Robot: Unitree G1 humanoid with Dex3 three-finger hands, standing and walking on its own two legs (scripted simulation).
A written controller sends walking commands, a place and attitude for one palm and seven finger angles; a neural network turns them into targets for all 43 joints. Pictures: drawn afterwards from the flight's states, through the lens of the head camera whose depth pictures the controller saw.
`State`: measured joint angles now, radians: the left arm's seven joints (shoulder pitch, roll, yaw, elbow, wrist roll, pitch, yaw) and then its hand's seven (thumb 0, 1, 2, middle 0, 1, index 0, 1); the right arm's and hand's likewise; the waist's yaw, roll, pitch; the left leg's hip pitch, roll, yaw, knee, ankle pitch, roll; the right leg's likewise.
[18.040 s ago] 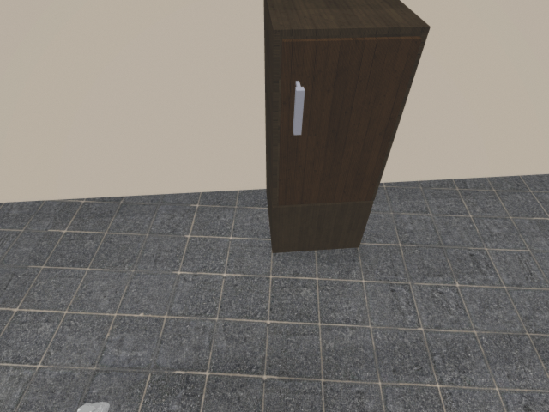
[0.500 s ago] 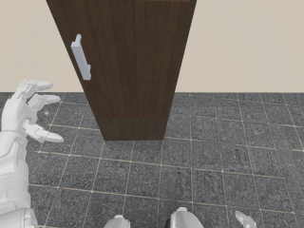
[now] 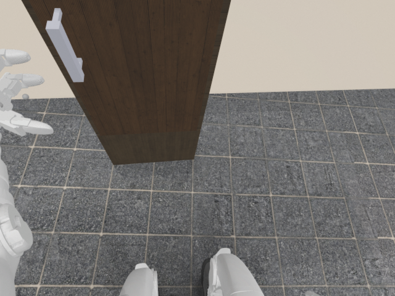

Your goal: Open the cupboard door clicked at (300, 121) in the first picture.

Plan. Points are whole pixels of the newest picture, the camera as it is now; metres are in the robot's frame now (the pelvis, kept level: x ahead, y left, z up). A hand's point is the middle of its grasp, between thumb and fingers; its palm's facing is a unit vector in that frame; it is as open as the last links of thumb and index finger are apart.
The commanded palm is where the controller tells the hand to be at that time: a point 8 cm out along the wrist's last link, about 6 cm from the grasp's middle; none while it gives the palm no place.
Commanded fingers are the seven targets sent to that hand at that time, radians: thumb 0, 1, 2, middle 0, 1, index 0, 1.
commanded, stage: move the hooked fingers beside the handle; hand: left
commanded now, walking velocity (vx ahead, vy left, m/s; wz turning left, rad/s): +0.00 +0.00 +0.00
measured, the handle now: (68, 47) +0.61 +0.24 +0.06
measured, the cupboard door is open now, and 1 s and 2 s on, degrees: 0 0 0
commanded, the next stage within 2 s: slide the fingers in behind the handle in 1.30 s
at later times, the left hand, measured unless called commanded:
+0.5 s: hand (29, 62) +0.55 +0.30 +0.08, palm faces +0.04 -1.00 -0.02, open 14.0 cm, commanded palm +0.54 +0.33 +0.07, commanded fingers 0.00 -0.50 0.30 -0.30 -1.20 -0.30 -1.20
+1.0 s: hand (32, 63) +0.56 +0.30 +0.07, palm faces +0.04 -1.00 -0.03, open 14.0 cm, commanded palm +0.53 +0.33 +0.06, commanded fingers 0.00 -0.50 0.30 -0.30 -1.20 -0.30 -1.20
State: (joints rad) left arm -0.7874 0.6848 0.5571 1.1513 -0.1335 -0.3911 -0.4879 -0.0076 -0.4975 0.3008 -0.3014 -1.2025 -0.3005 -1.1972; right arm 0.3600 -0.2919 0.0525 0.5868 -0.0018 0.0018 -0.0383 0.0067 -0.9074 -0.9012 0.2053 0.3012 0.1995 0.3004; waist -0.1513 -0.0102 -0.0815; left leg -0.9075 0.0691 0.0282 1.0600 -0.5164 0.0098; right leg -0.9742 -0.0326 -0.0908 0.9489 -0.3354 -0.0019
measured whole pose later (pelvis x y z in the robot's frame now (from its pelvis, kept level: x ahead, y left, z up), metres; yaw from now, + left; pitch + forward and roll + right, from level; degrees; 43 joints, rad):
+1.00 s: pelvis +0.03 +0.02 +0.00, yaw -2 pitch +27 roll -6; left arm -0.94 0.81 0.59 1.17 -0.06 -0.31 -0.46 -0.01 -0.50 0.30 -0.30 -1.20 -0.30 -1.20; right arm 0.42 -0.27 0.08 0.55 -0.03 0.14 0.01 0.00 -0.91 -0.90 0.21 0.30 0.20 0.30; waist -0.23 0.02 -0.08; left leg -0.99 0.09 0.01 1.07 -0.56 0.02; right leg -1.03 -0.01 -0.11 0.90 -0.34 0.02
